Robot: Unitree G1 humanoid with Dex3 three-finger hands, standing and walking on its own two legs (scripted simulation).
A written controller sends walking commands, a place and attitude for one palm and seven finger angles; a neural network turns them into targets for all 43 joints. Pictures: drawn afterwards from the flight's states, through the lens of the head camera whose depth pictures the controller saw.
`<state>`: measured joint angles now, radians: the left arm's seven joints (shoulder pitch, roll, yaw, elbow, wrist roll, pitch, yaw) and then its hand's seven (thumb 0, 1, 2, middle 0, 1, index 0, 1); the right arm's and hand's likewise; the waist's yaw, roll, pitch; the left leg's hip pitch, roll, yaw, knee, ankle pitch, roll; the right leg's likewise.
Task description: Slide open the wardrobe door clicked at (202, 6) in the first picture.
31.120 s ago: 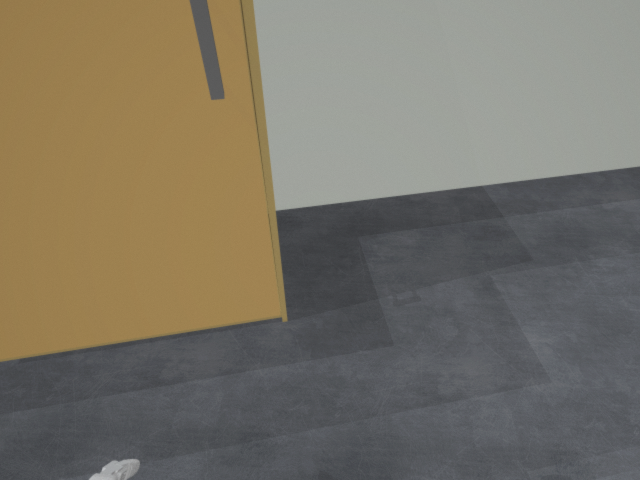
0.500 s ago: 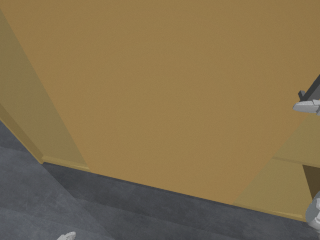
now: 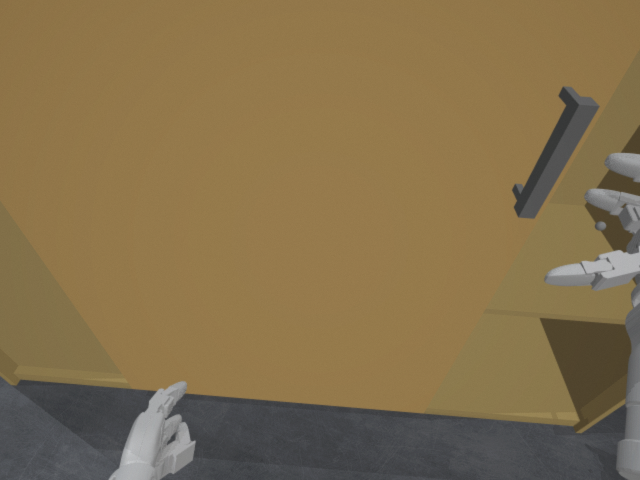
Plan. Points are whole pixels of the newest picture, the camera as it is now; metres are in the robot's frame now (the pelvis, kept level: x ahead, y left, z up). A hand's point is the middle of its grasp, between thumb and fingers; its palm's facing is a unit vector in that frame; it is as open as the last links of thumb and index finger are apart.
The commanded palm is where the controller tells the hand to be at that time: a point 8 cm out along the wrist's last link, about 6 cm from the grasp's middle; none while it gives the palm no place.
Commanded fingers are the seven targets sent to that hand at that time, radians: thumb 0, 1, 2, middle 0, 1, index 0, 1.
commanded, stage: slip the hand off the handle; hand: right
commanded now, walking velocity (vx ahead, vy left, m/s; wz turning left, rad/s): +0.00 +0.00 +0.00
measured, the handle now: (545, 155) +0.47 -0.27 +0.21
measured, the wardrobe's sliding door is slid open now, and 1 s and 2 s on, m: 0.48 0.48 0.48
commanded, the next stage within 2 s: draw the hand back to the body in 0.14 s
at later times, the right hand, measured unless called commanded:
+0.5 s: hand (608, 270) +0.28 -0.26 +0.20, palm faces +0.12 +0.99 -0.03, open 14.7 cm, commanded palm +0.23 -0.31 +0.20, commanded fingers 0.00 0.55 -0.20 0.25 1.15 0.25 1.15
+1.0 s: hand out of the picture +0.20 -0.28 +0.18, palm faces +0.50 +0.84 -0.23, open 13.3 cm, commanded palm +0.17 -0.30 +0.19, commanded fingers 0.00 -0.10 -0.51 0.23 0.77 0.23 0.77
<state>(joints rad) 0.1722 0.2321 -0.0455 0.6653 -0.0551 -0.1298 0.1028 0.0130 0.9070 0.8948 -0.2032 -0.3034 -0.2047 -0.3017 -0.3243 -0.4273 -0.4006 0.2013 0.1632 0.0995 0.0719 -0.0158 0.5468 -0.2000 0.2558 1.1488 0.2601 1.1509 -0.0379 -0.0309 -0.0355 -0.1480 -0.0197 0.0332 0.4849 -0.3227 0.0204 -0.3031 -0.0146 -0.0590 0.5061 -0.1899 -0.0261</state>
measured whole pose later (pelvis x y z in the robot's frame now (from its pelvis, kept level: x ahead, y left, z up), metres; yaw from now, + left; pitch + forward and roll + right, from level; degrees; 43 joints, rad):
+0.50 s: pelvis -0.01 +0.02 +0.00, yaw -1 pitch -5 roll +0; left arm 0.16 0.27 -0.07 0.69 -0.10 -0.14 0.16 0.02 0.90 0.89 -0.20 -0.30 -0.21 -0.30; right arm -0.22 -0.50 -0.42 0.17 0.34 0.31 0.34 -0.01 0.55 -0.20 0.25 1.15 0.26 1.15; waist -0.04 -0.05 -0.02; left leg -0.05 -0.04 0.05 0.43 -0.29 0.04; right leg -0.21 -0.02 -0.03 0.44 -0.14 -0.01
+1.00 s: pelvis -0.02 +0.00 +0.01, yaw -1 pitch -6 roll +1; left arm 0.17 0.21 -0.06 0.70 -0.01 -0.21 0.08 0.01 0.90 0.90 -0.20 -0.30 -0.21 -0.30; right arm 0.20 -0.34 -0.35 -0.23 0.14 -0.05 -0.08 -0.01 0.23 -0.35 0.24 0.96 0.25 0.96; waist -0.08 -0.05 0.04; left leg -0.02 -0.03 0.05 0.37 -0.25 0.03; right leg -0.18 -0.02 -0.04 0.39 -0.11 -0.02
